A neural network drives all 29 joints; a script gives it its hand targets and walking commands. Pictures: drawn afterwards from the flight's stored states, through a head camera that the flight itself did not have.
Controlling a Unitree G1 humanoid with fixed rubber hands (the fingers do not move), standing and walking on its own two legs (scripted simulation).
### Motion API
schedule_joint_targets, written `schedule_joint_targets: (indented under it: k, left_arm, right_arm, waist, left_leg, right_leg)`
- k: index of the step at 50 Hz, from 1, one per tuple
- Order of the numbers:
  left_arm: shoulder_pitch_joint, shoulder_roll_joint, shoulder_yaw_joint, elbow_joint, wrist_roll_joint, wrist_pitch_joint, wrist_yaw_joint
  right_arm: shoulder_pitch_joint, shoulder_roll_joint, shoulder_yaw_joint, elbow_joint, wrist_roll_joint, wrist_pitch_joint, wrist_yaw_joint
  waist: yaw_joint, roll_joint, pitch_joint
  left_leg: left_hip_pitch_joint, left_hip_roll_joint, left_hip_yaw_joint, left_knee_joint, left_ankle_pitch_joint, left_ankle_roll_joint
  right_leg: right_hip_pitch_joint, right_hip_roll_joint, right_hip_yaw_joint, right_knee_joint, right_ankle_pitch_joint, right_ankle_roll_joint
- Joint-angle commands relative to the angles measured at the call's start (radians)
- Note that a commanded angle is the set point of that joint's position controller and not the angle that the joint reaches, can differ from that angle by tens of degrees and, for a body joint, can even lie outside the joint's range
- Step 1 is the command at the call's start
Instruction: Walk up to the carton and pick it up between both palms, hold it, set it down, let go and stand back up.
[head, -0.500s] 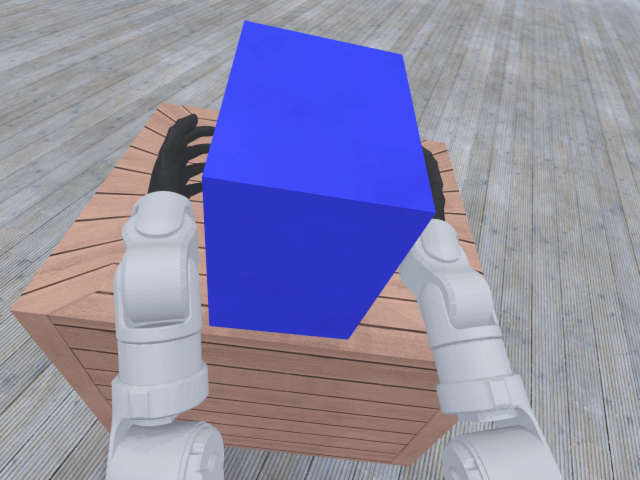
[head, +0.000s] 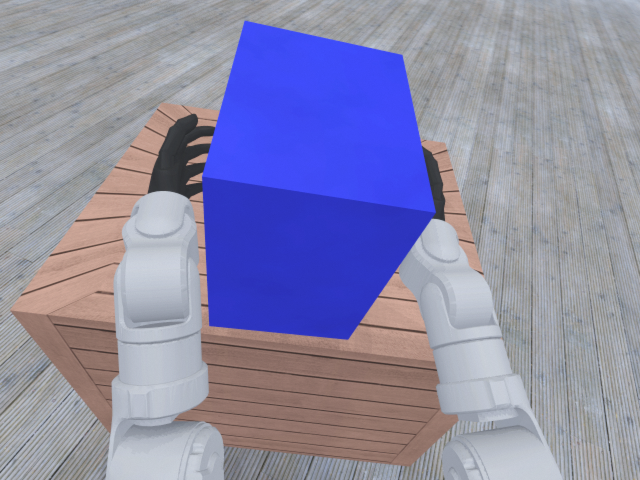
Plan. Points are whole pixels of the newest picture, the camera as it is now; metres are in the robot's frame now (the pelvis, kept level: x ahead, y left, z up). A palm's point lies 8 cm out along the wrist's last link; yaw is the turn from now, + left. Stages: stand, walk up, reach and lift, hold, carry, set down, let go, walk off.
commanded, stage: hold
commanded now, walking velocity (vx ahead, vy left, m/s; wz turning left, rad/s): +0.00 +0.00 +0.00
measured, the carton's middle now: (301, 196) +0.39 +0.01 +0.17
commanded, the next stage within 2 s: set down in 0.06 s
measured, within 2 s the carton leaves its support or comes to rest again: neither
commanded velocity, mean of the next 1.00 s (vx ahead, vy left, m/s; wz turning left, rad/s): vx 0.00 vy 0.00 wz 0.00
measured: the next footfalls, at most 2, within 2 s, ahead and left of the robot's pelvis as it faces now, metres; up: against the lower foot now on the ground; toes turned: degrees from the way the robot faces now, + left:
none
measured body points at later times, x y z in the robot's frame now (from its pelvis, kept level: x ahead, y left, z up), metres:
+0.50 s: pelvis +0.01 +0.00 +0.00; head +0.00 +0.03 +0.45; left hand +0.38 +0.14 +0.18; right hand +0.38 -0.13 +0.15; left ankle +0.03 +0.12 -0.75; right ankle +0.01 -0.09 -0.75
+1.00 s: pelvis +0.05 -0.01 +0.00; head +0.06 +0.03 +0.45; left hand +0.41 +0.13 +0.11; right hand +0.41 -0.15 +0.10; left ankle +0.03 +0.12 -0.75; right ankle +0.01 -0.09 -0.75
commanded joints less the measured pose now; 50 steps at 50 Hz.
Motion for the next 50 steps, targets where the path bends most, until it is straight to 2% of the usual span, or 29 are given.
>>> schedule_joint_targets:
  k: [1, 6, 10, 12, 15, 18, 20, 22, 26, 29, 32, 36, 38, 39, 40, 41, 44, 46, 48, 50]
  left_arm:
    - [-0.506, -0.36, -0.416, -0.096, -0.154, -0.053, -0.1]
    - [-0.508, -0.36, -0.416, -0.105, -0.153, -0.063, -0.104]
    - [-0.511, -0.352, -0.394, -0.096, -0.138, -0.114, -0.122]
    - [-0.503, -0.343, -0.359, -0.06, -0.12, -0.16, -0.134]
    - [-0.464, -0.318, -0.289, 0.028, -0.085, -0.236, -0.141]
    - [-0.411, -0.295, -0.238, 0.095, -0.058, -0.306, -0.136]
    - [-0.384, -0.289, -0.221, 0.127, -0.051, -0.352, -0.129]
    - [-0.368, -0.288, -0.226, 0.141, -0.051, -0.396, -0.12]
    - [-0.391, -0.332, -0.313, 0.107, -0.076, -0.494, -0.093]
    - [-0.427, -0.401, -0.397, 0.078, -0.096, -0.584, -0.073]
    - [-0.414, -0.445, -0.445, 0.077, -0.103, -0.646, -0.058]
    - [-0.354, -0.451, -0.445, 0.103, -0.098, -0.657, -0.049]
    - [-0.297, -0.445, -0.426, 0.141, -0.115, -0.648, -0.04]
    - [-0.286, -0.425, -0.4, 0.142, -0.112, -0.645, -0.039]
    - [-0.27, -0.405, -0.393, 0.158, -0.106, -0.631, -0.037]
    - [-0.258, -0.405, -0.377, 0.17, -0.103, -0.616, -0.039]
    - [-0.223, -0.356, -0.325, 0.193, -0.078, -0.585, -0.047]
    - [-0.236, -0.364, -0.339, 0.183, -0.087, -0.584, -0.047]
    - [-0.249, -0.375, -0.352, 0.166, -0.096, -0.594, -0.048]
    - [-0.277, -0.396, -0.361, 0.149, -0.1, -0.613, -0.046]
  right_arm:
    - [-0.687, 0.302, 0.308, -0.27, 0.061, -0.068, 0.062]
    - [-0.689, 0.301, 0.304, -0.281, 0.058, -0.08, 0.062]
    - [-0.686, 0.286, 0.273, -0.279, 0.035, -0.128, 0.071]
    - [-0.669, 0.269, 0.234, -0.248, 0.006, -0.171, 0.084]
    - [-0.612, 0.24, 0.152, -0.157, -0.064, -0.243, 0.123]
    - [-0.554, 0.224, 0.099, -0.076, -0.127, -0.319, 0.161]
    - [-0.528, 0.224, 0.09, -0.041, -0.156, -0.368, 0.178]
    - [-0.508, 0.226, 0.103, -0.021, -0.17, -0.411, 0.189]
    - [-0.519, 0.253, 0.19, -0.052, -0.163, -0.504, 0.195]
    - [-0.53, 0.303, 0.28, -0.076, -0.156, -0.572, 0.202]
    - [-0.508, 0.348, 0.341, -0.072, -0.151, -0.614, 0.206]
    - [-0.458, 0.362, 0.374, -0.034, -0.133, -0.618, 0.209]
    - [-0.439, 0.337, 0.347, -0.019, -0.152, -0.601, 0.212]
    - [-0.408, 0.321, 0.329, 0.004, -0.151, -0.593, 0.211]
    - [-0.4, 0.314, 0.325, 0.038, -0.145, -0.583, 0.213]
    - [-0.399, 0.304, 0.327, 0.047, -0.143, -0.574, 0.216]
    - [-0.368, 0.272, 0.297, 0.096, -0.13, -0.552, 0.216]
    - [-0.386, 0.269, 0.298, 0.086, -0.116, -0.552, 0.211]
    - [-0.409, 0.275, 0.292, 0.052, -0.127, -0.556, 0.211]
    - [-0.415, 0.295, 0.272, 0.031, -0.146, -0.572, 0.212]
  waist:
    - [-0.014, 0.105, -0.438]
    - [-0.017, 0.105, -0.441]
    - [-0.02, 0.113, -0.431]
    - [-0.017, 0.119, -0.399]
    - [-0.003, 0.121, -0.316]
    - [0.014, 0.11, -0.262]
    - [0.022, 0.093, -0.254]
    - [0.025, 0.073, -0.269]
    - [0.019, 0.052, -0.401]
    - [0.015, 0.066, -0.534]
    - [0.021, 0.09, -0.614]
    - [0.039, 0.089, -0.58]
    - [0.031, 0.06, -0.544]
    - [0.038, 0.054, -0.506]
    - [0.042, 0.072, -0.468]
    - [0.057, 0.058, -0.433]
    - [0.064, 0.066, -0.373]
    - [0.059, 0.063, -0.357]
    - [0.05, 0.057, -0.412]
    - [0.037, 0.075, -0.451]
  left_leg:
    - [0.1, -0.022, 0.044, -0.003, 0.231, -0.029]
    - [0.104, -0.024, 0.044, -0.002, 0.231, -0.029]
    - [0.111, -0.03, 0.049, -0.011, 0.19, -0.031]
    - [0.095, -0.032, 0.057, -0.035, 0.111, -0.031]
    - [0.04, -0.026, 0.071, -0.098, -0.069, -0.026]
    - [0.02, -0.018, 0.079, -0.13, -0.132, -0.023]
    - [0.031, -0.015, 0.079, -0.133, -0.114, -0.022]
    - [0.051, -0.015, 0.074, -0.128, -0.061, -0.024]
    - [0.12, -0.027, 0.051, -0.085, 0.176, -0.03]
    - [0.141, -0.033, 0.029, -0.064, 0.361, -0.034]
    - [0.118, -0.036, 0.013, -0.055, 0.458, -0.032]
    - [0.091, -0.035, 0.002, -0.06, 0.462, -0.024]
    - [0.105, -0.028, 0.009, -0.045, 0.415, -0.023]
    - [0.104, -0.026, 0.012, -0.055, 0.363, -0.024]
    - [0.084, -0.023, 0.01, -0.063, 0.353, -0.025]
    - [0.082, -0.023, 0.012, -0.061, 0.319, -0.028]
    - [0.049, -0.029, 0.027, -0.086, 0.269, -0.03]
    - [0.062, -0.024, 0.02, -0.076, 0.275, -0.029]
    - [0.065, -0.023, 0.014, -0.072, 0.296, -0.034]
    - [0.083, -0.025, 0.011, -0.055, 0.351, -0.042]
  right_leg:
    - [0.081, -0.003, -0.006, 0.001, 0.131, 0.064]
    - [0.085, -0.002, -0.01, 0.003, 0.14, 0.067]
    - [0.091, 0.0, -0.023, 0.007, 0.146, 0.075]
    - [0.089, 0.0, -0.031, 0.008, 0.11, 0.08]
    - [0.082, -0.006, -0.04, 0.002, -0.009, 0.084]
    - [0.082, -0.012, -0.038, -0.006, -0.081, 0.082]
    - [0.093, -0.012, -0.036, -0.008, -0.056, 0.085]
    - [0.12, -0.008, -0.033, -0.005, 0.024, 0.09]
    - [0.206, 0.011, -0.017, 0.016, 0.294, 0.094]
    - [0.278, 0.013, 0.004, 0.04, 0.506, 0.097]
    - [0.316, 0.004, 0.019, 0.059, 0.634, 0.101]
    - [0.327, -0.004, 0.032, 0.067, 0.664, 0.102]
    - [0.273, 0.009, 0.017, 0.06, 0.563, 0.104]
    - [0.239, 0.009, 0.012, 0.054, 0.513, 0.101]
    - [0.231, 0.0, 0.016, 0.047, 0.501, 0.098]
    - [0.223, 0.002, 0.018, 0.043, 0.468, 0.095]
    - [0.238, -0.004, 0.023, 0.048, 0.46, 0.107]
    - [0.22, -0.001, 0.026, 0.046, 0.443, 0.097]
    - [0.211, 0.003, 0.017, 0.043, 0.477, 0.101]
    - [0.222, 0.011, 0.019, 0.048, 0.524, 0.097]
